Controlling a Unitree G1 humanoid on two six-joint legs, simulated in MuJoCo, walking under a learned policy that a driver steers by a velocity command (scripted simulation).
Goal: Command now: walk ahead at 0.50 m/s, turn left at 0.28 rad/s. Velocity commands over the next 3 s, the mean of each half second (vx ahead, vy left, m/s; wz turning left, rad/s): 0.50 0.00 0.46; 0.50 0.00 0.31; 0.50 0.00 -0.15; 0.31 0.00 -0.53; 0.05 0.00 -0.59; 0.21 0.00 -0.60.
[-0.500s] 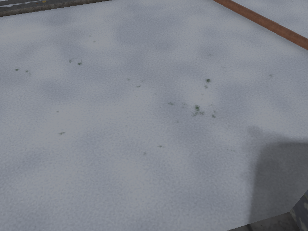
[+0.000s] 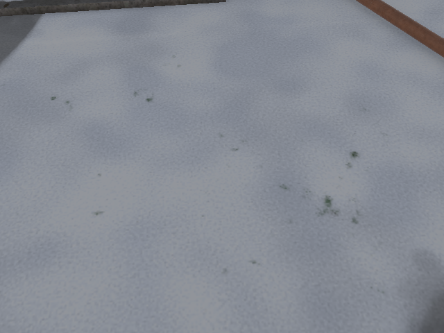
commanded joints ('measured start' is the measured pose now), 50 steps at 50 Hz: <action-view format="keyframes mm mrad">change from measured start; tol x64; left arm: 1 75 21 -14 -14 11 -11 22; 50 -164 193 104 -167 -114 27 35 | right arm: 1 36 19 20 -18 4 -1 14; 50 -90 -29 -88 -131 97 29 -67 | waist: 1 -6 -41 58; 50 -24 -154 -66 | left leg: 1 -134 41 -74 -304 411 -5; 15 140 -114 168 -517 150 10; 20 1660 270 -286 -189 1033 417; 28 91 -3 -144 -697 -135 213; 40 -190 -176 -111 450 -658 37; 50 25 -36 28 -132 -188 -8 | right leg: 1 88 -307 188 -78 316 -168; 17 13 -276 33 610 719 5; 20 -783 -123 248 1573 -486 115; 31 -139 -134 195 215 469 180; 39 385 -506 1028 -212 -307 -187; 50 52 -317 375 -318 276 -105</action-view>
